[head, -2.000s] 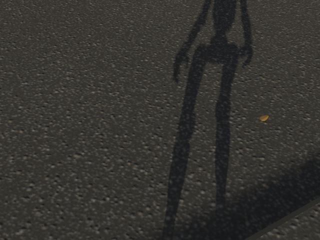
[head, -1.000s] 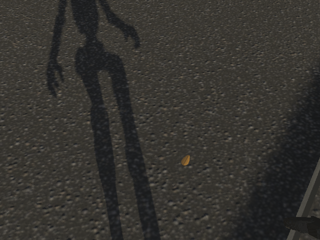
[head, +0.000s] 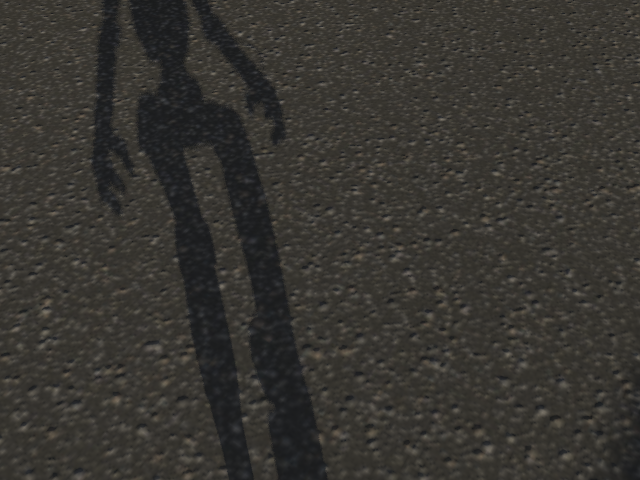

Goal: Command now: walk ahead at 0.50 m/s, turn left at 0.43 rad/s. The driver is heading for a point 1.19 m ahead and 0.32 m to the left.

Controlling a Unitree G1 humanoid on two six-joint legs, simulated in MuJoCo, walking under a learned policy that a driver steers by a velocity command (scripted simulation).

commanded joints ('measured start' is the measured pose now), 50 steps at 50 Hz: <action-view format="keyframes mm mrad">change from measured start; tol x32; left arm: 1 16 168 30 -25 6 2 12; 25 -524 111 3 -356 5 39 -44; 31 -20 322 59 -276 40 8 7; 50 9 174 30 -124 -6 -2 -32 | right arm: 1 -14 -76 -19 -67 -7 -16 -5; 4 382 -231 -82 30 -29 -29 -28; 32 430 -146 -45 -58 35 -44 -50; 50 -77 -82 10 -159 -5 -12 12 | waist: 1 -46 -112 8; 5 -148 242 -335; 25 -140 48 4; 32 -17 -317 -364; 50 -9 -122 15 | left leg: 1 87 -72 73 -30 -123 59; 3 406 -124 56 -125 -116 116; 5 870 323 -803 -333 -159 339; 10 434 130 -364 -389 192 197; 29 461 23 -410 -74 502 61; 33 -66 -91 -192 633 -375 14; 50 51 -13 -5 -11 -24 -29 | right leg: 1 -5 -296 25 170 952 -104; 3 -106 -265 -27 549 954 -68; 5 -726 13 56 1201 -177 15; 24 -778 -78 181 453 295 72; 29 -301 -15 182 262 197 1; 32 139 -503 962 84 -94 -181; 37 -260 -303 409 1 178 -116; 50 -190 -287 153 -34 470 -124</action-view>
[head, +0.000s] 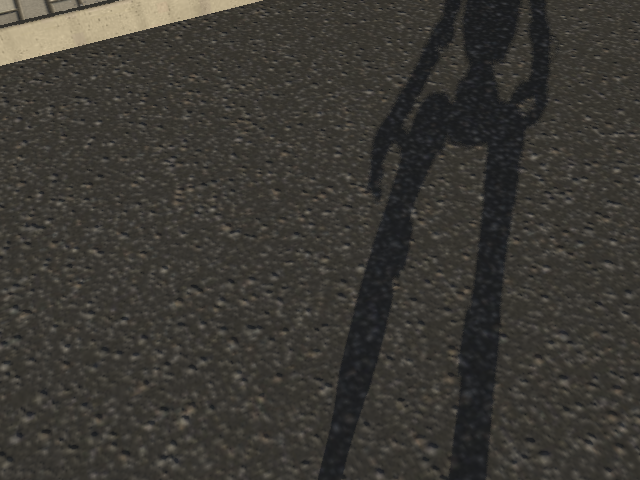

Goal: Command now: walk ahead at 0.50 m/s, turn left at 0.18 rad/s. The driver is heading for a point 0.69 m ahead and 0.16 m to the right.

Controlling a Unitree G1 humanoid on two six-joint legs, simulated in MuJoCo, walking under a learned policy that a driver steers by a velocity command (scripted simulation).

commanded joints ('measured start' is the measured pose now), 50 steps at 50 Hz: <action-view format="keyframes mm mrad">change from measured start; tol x32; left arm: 1 8 167 34 -28 -1 -2 4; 27 -413 44 3 -192 16 57 -40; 33 71 251 88 -85 40 49 0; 50 11 168 62 -75 -15 43 19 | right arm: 1 -79 -58 -3 -79 -1 -20 -6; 6 399 -238 -63 52 -42 -54 -53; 50 -51 -52 -2 -66 9 -36 -46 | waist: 1 -27 -140 37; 7 -187 191 -317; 50 -1 -98 -9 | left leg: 1 81 -20 67 -84 -34 26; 5 588 -19 22 -230 -83 110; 7 872 379 -659 -408 -135 263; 24 554 162 89 -578 282 119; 31 704 194 194 -84 937 73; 34 -52 -125 74 782 -422 -21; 50 -14 -6 34 26 97 -83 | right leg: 1 -39 -268 130 -51 438 -136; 4 -15 -237 71 224 720 -106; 8 -680 -55 165 1006 -211 -47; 23 -657 -82 124 520 277 -14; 31 -350 76 -14 335 35 -160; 34 321 -378 918 83 119 -438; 39 -157 -179 452 -9 340 -276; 50 -78 -87 344 69 758 -166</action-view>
